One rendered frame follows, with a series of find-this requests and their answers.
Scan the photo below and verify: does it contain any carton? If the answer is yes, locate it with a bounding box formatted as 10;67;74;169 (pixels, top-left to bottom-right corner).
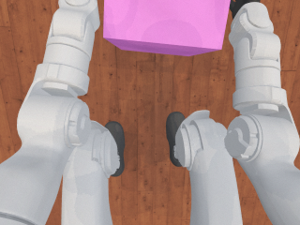
103;0;231;56

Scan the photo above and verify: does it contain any robot left upper arm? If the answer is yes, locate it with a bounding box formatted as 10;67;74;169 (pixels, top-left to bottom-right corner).
0;94;92;225

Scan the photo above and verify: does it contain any robot left foot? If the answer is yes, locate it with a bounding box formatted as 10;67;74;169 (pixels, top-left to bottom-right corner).
105;121;126;177

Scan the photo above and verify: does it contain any robot right shin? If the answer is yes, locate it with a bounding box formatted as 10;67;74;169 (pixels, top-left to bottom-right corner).
173;110;227;164

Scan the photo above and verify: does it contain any robot right upper arm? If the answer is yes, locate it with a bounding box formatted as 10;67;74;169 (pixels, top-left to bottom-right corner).
224;113;300;225

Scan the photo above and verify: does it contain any robot left forearm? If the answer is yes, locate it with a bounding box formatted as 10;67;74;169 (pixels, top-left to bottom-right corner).
17;0;100;138

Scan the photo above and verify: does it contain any robot right forearm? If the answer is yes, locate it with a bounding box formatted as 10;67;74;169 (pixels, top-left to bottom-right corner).
228;2;300;145

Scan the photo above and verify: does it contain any right robot hand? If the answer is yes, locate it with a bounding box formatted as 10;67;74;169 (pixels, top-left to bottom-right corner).
229;0;261;19

